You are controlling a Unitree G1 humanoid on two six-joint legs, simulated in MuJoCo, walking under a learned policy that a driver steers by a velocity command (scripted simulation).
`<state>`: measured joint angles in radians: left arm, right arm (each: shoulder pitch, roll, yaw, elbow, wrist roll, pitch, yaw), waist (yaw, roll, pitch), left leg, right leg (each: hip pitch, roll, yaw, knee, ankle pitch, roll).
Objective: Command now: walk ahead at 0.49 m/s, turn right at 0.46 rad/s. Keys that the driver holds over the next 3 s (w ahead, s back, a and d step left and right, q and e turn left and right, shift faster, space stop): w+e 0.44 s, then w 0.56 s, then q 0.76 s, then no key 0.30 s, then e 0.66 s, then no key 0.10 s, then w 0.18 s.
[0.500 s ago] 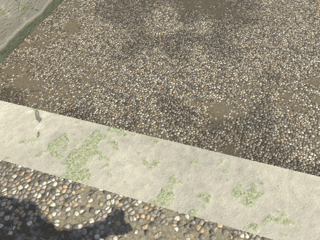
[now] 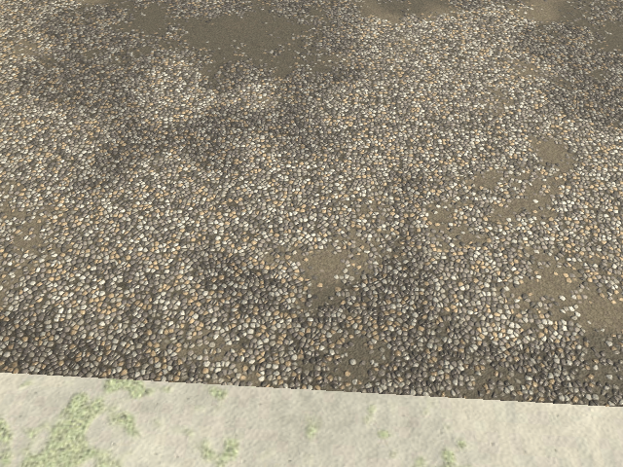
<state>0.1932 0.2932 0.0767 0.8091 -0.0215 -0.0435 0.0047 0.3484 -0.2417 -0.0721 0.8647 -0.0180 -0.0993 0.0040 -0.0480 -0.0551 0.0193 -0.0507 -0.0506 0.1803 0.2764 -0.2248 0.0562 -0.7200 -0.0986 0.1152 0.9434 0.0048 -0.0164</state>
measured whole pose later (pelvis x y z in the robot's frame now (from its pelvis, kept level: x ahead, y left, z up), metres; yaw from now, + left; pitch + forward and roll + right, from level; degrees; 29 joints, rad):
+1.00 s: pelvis +0.43 -0.06 -0.01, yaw -21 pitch +0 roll +2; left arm 0.20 0.25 -0.03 0.58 0.01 0.03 0.04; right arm 0.32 -0.19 0.03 0.75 -0.04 0.04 -0.02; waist -0.04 -0.04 0.03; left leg -0.27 -0.05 0.00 0.48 -0.21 0.03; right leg -0.44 -0.05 0.14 0.71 -0.28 0.05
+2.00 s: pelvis +0.45 -0.11 -0.01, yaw +6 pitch +1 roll -2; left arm 0.22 0.26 0.00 0.70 0.00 0.08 0.02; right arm 0.19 -0.26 0.00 0.57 0.01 0.12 -0.02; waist 0.01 0.03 0.04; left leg -0.33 0.03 -0.06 0.58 -0.32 -0.02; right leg -0.25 -0.03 -0.12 0.53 -0.29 -0.01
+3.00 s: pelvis +0.48 -0.04 +0.00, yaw -18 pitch +0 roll +2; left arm 0.24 0.26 -0.02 0.58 0.03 0.09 0.03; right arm 0.26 -0.18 0.06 0.69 -0.03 0.04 0.00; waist 0.00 -0.06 -0.05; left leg -0.18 -0.08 0.02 0.42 -0.24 0.06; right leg -0.34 -0.05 0.18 0.61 -0.33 0.01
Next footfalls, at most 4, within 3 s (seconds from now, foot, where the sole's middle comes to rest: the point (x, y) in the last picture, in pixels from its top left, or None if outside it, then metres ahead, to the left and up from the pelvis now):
0.22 right None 0.28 -0.13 -0.78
0.70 left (300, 459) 0.53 0.02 -0.78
1.06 right None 0.50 -0.23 -0.78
2.00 left None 0.50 0.03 -0.78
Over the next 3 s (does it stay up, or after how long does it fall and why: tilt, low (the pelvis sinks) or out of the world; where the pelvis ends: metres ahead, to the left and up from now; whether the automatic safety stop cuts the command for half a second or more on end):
stays up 0.48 -0.04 0.00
